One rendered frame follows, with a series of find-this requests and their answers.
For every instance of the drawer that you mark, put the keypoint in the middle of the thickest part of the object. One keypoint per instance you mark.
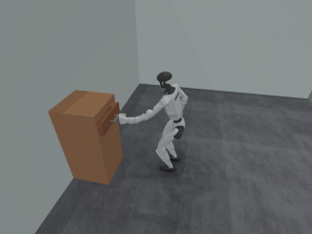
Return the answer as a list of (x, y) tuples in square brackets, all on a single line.
[(104, 123)]

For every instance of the robot left forearm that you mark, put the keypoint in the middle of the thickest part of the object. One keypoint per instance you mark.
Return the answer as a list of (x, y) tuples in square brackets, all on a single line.
[(137, 119)]

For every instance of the robot left foot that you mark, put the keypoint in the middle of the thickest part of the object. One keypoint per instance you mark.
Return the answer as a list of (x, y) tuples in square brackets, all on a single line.
[(166, 168)]

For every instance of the robot left thigh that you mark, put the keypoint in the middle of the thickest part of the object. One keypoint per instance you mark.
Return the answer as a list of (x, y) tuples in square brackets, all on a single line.
[(168, 137)]

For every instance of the robot right forearm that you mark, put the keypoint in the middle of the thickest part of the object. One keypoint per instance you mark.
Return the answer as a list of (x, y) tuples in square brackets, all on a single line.
[(182, 105)]

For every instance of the handle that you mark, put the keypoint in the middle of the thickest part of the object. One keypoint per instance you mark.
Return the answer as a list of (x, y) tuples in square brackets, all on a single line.
[(116, 118)]

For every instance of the cabinet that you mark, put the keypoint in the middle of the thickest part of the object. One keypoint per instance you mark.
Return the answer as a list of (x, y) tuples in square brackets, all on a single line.
[(90, 157)]

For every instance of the robot right upper arm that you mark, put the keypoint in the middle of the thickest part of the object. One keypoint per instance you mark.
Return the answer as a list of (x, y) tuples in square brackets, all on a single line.
[(183, 96)]

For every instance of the robot left hand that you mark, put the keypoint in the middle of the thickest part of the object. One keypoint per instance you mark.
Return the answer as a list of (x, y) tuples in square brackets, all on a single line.
[(123, 119)]

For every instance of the robot left upper arm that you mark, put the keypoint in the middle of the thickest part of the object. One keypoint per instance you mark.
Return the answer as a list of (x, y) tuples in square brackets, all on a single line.
[(163, 102)]

